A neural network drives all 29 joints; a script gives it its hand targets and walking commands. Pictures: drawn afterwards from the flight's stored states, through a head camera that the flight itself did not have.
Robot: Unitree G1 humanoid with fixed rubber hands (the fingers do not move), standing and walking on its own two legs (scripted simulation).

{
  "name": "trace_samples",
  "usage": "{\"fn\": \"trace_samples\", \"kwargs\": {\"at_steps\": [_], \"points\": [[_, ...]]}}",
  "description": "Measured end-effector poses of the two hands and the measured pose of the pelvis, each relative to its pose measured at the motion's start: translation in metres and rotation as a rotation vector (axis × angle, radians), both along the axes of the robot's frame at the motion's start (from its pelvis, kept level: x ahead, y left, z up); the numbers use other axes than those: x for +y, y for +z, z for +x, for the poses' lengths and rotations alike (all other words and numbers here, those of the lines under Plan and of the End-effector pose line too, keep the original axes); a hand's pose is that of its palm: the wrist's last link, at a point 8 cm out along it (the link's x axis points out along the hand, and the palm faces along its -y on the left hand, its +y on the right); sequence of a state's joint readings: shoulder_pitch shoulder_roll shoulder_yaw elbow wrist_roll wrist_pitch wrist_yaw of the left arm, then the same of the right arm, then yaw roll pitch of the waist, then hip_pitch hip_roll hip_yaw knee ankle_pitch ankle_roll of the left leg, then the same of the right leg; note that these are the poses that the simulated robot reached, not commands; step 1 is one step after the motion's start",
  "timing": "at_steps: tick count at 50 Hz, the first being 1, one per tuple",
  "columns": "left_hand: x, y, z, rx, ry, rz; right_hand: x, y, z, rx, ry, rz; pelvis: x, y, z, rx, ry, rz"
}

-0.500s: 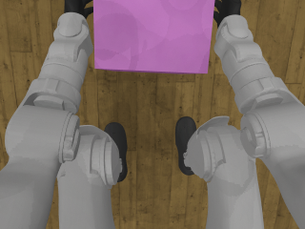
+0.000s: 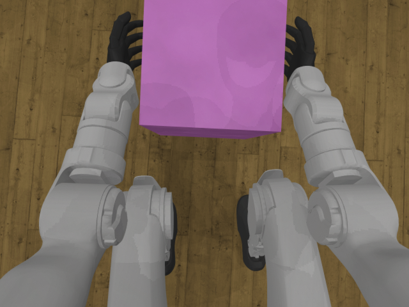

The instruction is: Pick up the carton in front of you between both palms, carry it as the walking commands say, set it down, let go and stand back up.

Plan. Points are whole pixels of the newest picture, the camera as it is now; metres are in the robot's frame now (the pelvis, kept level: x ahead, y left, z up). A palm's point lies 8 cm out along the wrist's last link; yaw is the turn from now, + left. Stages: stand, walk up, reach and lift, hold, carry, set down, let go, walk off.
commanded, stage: reach and lift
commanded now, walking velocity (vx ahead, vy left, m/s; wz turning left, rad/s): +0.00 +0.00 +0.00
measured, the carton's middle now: (208, 83) +0.51 +0.00 -0.16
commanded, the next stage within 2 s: none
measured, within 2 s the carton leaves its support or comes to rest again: neither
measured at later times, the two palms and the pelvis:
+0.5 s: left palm (72, 35) +0.48 +0.14 +0.08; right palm (371, 39) +0.47 -0.16 +0.08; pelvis +0.02 +0.00 +0.13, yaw +0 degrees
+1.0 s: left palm out of the picture +0.44 +0.15 +0.24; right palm out of the picture +0.43 -0.15 +0.24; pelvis +0.06 +0.00 +0.27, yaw +0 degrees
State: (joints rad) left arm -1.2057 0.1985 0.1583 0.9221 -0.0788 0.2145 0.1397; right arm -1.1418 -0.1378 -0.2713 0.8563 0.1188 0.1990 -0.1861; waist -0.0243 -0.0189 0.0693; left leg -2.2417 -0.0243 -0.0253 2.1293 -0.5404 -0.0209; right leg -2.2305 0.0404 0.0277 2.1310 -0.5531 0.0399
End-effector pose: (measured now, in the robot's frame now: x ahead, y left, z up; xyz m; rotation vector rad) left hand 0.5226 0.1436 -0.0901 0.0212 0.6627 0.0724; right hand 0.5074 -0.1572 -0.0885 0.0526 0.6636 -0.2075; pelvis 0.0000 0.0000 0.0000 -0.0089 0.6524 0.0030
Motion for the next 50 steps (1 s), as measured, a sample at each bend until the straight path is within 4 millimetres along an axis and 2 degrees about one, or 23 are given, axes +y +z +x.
{"fn": "trace_samples", "kwargs": {"at_steps": [4, 9, 17, 26, 50], "points": [[0.003, 0.041, -0.012, 0.012, 0.025, -0.015, 0.003, 0.039, -0.01, 0.01, 0.006, 0.007, -0.002, 0.023, 0.0, 0.029, 0.006, -0.002], [0.001, 0.079, -0.023, 0.028, 0.029, -0.017, 0.001, 0.078, -0.02, 0.026, 0.006, 0.004, -0.002, 0.052, 0.001, 0.056, 0.008, -0.003], [-0.004, 0.125, -0.029, 0.019, 0.017, -0.019, -0.004, 0.125, -0.028, 0.015, -0.004, -0.001, 0.0, 0.092, 0.005, 0.077, -0.003, -0.002], [0.0, 0.175, -0.042, 0.01, 0.037, -0.026, 0.0, 0.176, -0.037, 0.006, 0.009, 0.003, 0.0, 0.135, 0.018, 0.051, -0.004, 0.003], [0.002, 0.333, -0.085, 0.021, 0.063, -0.03, 0.002, 0.333, -0.073, 0.016, 0.032, 0.009, -0.002, 0.273, 0.064, -0.191, 0.0, 0.009]]}}
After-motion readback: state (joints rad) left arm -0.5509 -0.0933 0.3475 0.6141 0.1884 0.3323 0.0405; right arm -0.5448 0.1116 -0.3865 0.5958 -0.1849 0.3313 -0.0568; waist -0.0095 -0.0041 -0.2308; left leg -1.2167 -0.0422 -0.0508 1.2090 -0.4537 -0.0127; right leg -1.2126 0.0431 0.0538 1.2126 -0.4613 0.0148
